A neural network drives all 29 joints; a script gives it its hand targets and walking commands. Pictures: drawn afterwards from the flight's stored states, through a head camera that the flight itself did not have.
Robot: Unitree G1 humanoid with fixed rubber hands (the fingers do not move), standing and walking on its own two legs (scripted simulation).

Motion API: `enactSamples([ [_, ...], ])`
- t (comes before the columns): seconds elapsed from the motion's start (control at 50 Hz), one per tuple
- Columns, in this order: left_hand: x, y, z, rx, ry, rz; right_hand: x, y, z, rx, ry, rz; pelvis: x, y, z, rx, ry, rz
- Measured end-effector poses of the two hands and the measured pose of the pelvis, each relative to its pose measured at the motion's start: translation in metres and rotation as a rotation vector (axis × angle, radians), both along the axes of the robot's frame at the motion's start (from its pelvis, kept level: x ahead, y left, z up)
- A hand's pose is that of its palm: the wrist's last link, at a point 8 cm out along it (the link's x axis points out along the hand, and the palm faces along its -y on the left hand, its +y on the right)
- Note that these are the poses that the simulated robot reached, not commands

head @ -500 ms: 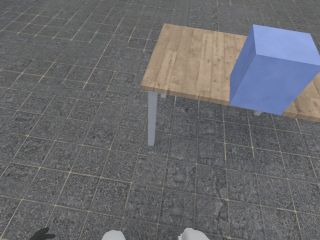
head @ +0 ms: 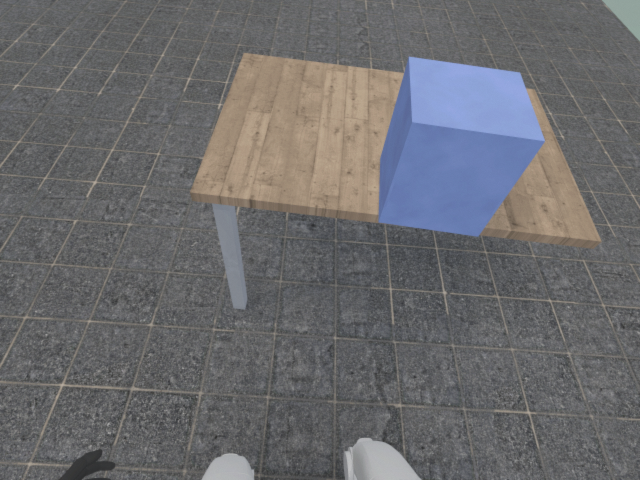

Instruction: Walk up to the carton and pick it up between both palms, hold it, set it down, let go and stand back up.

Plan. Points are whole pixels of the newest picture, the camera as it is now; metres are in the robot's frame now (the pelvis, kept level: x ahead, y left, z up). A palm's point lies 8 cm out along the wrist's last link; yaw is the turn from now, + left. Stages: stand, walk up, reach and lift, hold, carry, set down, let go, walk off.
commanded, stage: walk up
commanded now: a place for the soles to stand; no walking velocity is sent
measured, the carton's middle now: (445, 151) +0.70 -0.21 -0.02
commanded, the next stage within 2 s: none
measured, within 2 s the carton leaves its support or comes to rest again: neither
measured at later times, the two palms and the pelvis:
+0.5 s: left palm (158, 453) +0.15 +0.22 -0.12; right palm out of the picture +0.06 -0.43 -0.06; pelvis +0.05 -0.09 +0.00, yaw -6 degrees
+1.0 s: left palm (212, 408) +0.21 +0.16 -0.11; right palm out of the picture +0.13 -0.48 -0.09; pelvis +0.11 -0.15 -0.01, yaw -8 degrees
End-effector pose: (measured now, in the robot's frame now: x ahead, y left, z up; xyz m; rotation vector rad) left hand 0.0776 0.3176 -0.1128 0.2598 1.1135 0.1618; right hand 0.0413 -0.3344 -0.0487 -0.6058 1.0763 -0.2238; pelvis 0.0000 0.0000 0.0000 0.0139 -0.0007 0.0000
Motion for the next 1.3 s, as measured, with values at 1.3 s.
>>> enactSamples([
  [1.3, 0.157, -0.177, 0.006, 0.091, -0.035, -0.138, 0.139, -0.153, -0.039, 0.130, -0.111, -0.105, 0.118, -0.165, -0.012, -0.008, -0.018, -0.129],
])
